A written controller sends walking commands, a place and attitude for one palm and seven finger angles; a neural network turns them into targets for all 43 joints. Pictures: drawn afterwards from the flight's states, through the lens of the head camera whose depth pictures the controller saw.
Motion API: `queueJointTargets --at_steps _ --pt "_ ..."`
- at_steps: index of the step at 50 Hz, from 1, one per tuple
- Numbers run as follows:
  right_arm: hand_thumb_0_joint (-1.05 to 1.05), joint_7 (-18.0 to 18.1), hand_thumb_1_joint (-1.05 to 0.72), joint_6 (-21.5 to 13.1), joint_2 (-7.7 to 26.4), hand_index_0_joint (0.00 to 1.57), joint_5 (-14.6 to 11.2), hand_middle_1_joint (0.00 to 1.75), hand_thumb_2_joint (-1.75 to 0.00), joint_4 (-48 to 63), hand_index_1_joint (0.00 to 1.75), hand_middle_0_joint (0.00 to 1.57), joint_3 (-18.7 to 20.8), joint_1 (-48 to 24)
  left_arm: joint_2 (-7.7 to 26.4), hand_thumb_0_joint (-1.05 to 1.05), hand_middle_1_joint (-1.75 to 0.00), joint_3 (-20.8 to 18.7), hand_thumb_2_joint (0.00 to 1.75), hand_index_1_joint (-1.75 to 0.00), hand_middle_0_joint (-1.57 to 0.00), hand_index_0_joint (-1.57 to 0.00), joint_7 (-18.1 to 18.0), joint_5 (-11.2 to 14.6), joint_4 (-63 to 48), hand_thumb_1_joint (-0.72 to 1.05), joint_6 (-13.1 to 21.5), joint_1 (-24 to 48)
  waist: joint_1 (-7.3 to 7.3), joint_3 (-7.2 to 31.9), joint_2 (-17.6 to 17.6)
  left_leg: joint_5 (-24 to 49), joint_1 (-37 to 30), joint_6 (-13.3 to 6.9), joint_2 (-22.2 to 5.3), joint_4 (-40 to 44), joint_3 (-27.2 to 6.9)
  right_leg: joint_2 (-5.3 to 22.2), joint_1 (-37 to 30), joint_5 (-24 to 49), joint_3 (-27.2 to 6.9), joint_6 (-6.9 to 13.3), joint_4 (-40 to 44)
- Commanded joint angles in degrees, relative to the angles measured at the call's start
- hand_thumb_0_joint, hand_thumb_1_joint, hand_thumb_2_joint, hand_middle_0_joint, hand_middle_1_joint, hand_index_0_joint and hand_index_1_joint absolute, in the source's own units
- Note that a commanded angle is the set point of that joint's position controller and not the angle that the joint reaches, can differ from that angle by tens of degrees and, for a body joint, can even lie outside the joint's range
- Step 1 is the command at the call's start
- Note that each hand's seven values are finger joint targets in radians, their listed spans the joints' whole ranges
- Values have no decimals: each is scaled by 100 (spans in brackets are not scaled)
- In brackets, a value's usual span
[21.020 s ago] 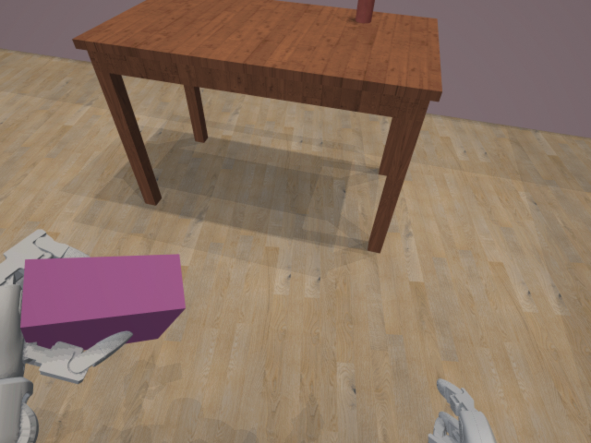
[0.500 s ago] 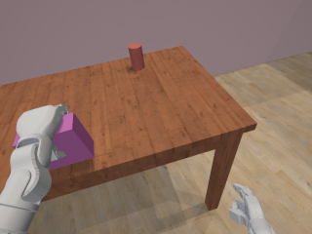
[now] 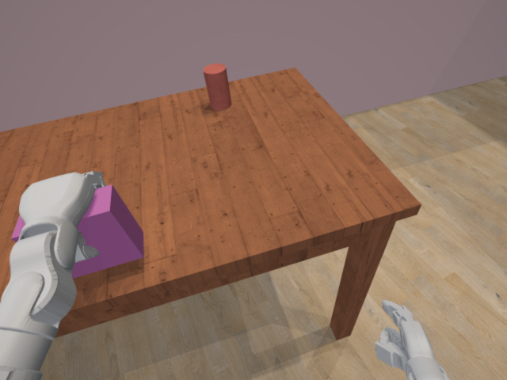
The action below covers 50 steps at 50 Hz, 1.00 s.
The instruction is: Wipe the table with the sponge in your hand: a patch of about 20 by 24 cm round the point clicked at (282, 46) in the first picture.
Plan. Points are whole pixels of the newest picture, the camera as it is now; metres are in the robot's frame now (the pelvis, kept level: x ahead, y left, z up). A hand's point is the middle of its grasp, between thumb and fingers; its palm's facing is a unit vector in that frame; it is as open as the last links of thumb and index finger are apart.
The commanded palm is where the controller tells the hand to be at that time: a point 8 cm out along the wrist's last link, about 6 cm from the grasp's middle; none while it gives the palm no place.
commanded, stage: move the sponge above the wiping area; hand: left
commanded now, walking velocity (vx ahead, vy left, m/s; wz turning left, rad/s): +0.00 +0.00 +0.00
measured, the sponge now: (93, 242) +0.27 +0.32 +0.08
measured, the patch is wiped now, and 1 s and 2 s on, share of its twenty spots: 0.00 0.00 0.00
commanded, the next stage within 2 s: lower the sponge onto the table in 1.26 s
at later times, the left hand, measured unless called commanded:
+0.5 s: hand (72, 226) +0.27 +0.33 +0.12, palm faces +0.01 -0.02 -1.00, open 9.8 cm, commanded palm +0.25 +0.33 +0.19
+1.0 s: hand (70, 221) +0.28 +0.34 +0.12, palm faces -0.02 -0.01 -1.00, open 9.8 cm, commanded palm +0.26 +0.34 +0.20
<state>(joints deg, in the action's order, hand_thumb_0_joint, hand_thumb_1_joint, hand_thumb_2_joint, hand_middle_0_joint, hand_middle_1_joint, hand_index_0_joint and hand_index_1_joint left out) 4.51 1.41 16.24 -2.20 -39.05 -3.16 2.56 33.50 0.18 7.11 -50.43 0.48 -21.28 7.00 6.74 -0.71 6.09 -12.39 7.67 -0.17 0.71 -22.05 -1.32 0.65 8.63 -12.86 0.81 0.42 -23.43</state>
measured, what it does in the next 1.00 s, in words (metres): stands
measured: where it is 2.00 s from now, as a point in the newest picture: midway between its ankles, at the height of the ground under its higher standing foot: outside the picture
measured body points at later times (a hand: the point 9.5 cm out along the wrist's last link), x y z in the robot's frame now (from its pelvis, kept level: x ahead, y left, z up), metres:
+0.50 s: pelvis +0.01 +0.00 +0.00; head +0.01 -0.04 +0.45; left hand +0.27 +0.33 +0.18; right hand +0.24 -0.21 -0.10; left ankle +0.00 +0.12 -0.74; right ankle +0.00 -0.12 -0.74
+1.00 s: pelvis +0.00 +0.00 +0.00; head +0.00 -0.04 +0.45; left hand +0.28 +0.34 +0.18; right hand +0.21 -0.22 -0.11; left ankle +0.00 +0.12 -0.74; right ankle +0.00 -0.12 -0.74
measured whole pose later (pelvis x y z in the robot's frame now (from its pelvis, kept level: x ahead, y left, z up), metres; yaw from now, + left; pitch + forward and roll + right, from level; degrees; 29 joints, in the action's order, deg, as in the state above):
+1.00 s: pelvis +0.00 +0.00 +0.00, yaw +1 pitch -2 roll +0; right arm 5.4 1.1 16.7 -2.8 -40.2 -1.8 5.4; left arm 35.0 -2.1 5.5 -51.1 10.2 -14.1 10.6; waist 6.0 -0.9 5.8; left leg -12.1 8.8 -0.4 0.9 -22.4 -2.0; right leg 0.8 8.8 -12.1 1.5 0.2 -22.3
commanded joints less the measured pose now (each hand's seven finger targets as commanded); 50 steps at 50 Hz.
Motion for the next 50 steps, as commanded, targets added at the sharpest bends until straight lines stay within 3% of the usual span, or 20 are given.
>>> queueJointTargets --at_steps 1,4,5,9,10,14,16,19,21,25,29,31,34,36,39,41,44,45,46,50 --pt "0 17 -90 -324 524 20 21 30 -90 930 30 20 228 -967 1547 0 -160 -901 130 -160 -120 -120 -331 -129 -1143 10 122 1692 -52 1457 -118 1855 -264 -197 173 116 164 -201 -628 1360 97 267 170" --pt "0 26 -90 -322 586 20 20 30 -90 963 30 20 233 -1053 1984 0 -160 -1334 130 -160 -120 -120 -406 -172 -1127 10 107 1511 57 1480 -215 1834 -241 -194 186 93 140 -243 -679 1428 -17 301 172" --pt "0 13 -90 -343 514 20 14 30 -90 961 30 20 179 -999 1625 0 -160 -970 130 -160 -120 -120 -404 -187 -1086 10 118 1760 -24 1487 -291 1902 -173 -191 201 72 213 -179 -660 1460 123 269 121" --pt "0 18 -90 -335 584 20 20 30 -90 986 30 20 256 -1048 1978 0 -160 -1357 130 -160 -120 -120 -446 -152 -1186 10 128 1460 72 1616 -118 2048 -302 -193 184 51 134 -231 -768 1647 -10 310 132" --pt "0 16 -90 -350 534 20 29 30 -90 955 30 20 218 -945 1721 0 -160 -1117 130 -160 -120 -120 -433 -175 -1096 10 143 1527 6 1602 -360 2115 -212 -207 207 6 211 -174 -758 1720 113 264 67" --pt "0 7 -90 -321 563 20 17 30 -90 1025 30 20 253 -1063 1863 0 -160 -1276 130 -160 -120 -120 -420 -124 -1349 10 170 1342 52 1582 -36 2129 -321 -196 179 23 134 -230 -721 1691 19 295 119" --pt "0 20 -90 -303 588 20 31 30 -90 890 30 20 293 -837 1657 0 -160 -1143 130 -160 -120 -120 -430 -92 -981 10 196 1246 -51 1430 -268 2062 -206 -196 169 53 155 -204 -668 1617 129 255 127" --pt "0 24 -90 -301 597 20 2 30 -90 962 30 20 263 -1020 1953 0 -160 -1360 130 -160 -120 -120 -431 -140 -1149 10 223 1353 12 1433 -132 1934 -244 -191 176 62 136 -243 -631 1536 28 293 169" --pt "0 30 -90 -300 575 20 12 30 -90 888 30 20 285 -836 1588 0 -160 -1049 130 -160 -120 -120 -442 -79 -931 10 275 1365 -79 1336 -181 1903 -202 -192 169 91 130 -207 -574 1407 150 264 176" --pt "0 77 -90 -333 578 20 13 30 -90 868 30 20 246 -836 1758 0 -160 -1075 130 -160 -120 -120 -461 -228 -705 10 368 1851 -92 1381 -330 1673 -161 -200 200 74 181 -197 -503 1221 144 269 192" --pt "0 90 -90 -323 601 20 16 30 -90 918 30 20 282 -922 1981 0 -160 -1267 130 -160 -120 -120 -474 -227 -817 10 518 1852 -29 1496 -34 1681 -256 -192 209 94 118 -248 -573 1267 37 309 237" --pt "0 100 -90 -316 601 20 21 30 -90 776 30 20 315 -739 1845 0 -160 -1209 130 -160 -120 -120 -510 -169 -432 10 581 1762 -107 1327 -235 1581 -163 -195 195 125 148 -220 -535 1168 129 277 260" --pt "0 80 -90 -342 576 20 8 30 -90 932 30 20 294 -915 2024 0 -160 -1343 130 -160 -120 -120 -539 -183 -797 10 619 1864 5 1482 28 1576 -232 -192 212 129 107 -247 -611 1137 47 311 270" --pt "0 87 -90 -312 619 20 10 30 -90 744 30 20 320 -715 1877 0 -160 -1228 130 -160 -120 -120 -551 -177 -215 10 603 1889 -114 1269 -210 1495 -94 -179 187 159 148 -217 -517 1085 141 281 297" --pt "0 81 -90 -300 642 20 8 30 -90 865 30 20 306 -876 2262 0 -160 -1541 130 -160 -120 -120 -532 -175 -335 10 587 1772 21 1360 -107 1405 -94 -189 212 158 133 -224 -645 1070 30 302 298" --pt "0 92 -90 -290 631 20 -19 30 -90 756 30 20 312 -739 1932 0 -160 -1215 130 -160 -120 -120 -488 -132 -53 10 601 1973 -136 1161 -163 1276 -15 -179 200 199 149 -210 -489 900 142 265 343" --pt "0 103 -90 -346 611 20 -46 30 -90 904 30 20 296 -881 1963 0 -160 -1133 130 -160 -120 -120 -427 -149 -425 10 684 2239 -103 1327 53 1170 -158 -199 218 201 114 -250 -469 767 73 293 372" --pt "0 110 -90 -384 579 20 -28 30 -90 862 30 20 277 -777 1767 0 -160 -938 130 -160 -120 -120 -420 -161 -313 10 724 2371 -148 1389 -104 1202 -150 -209 214 174 133 -204 -446 745 142 277 326" --pt "0 119 -90 -361 644 20 -27 30 -90 763 30 20 339 -669 1805 0 -160 -1023 130 -160 -120 -120 -418 -136 -42 10 737 2192 -177 1212 -168 1219 -111 -211 199 195 106 -232 -405 786 145 280 372" --pt "0 104 -90 -393 597 20 -25 30 -90 835 30 20 293 -703 1905 0 -160 -1051 130 -160 -120 -120 -445 -254 -225 10 818 2551 -112 1491 -168 1311 -148 -201 204 192 100 -219 -492 787 159 294 302"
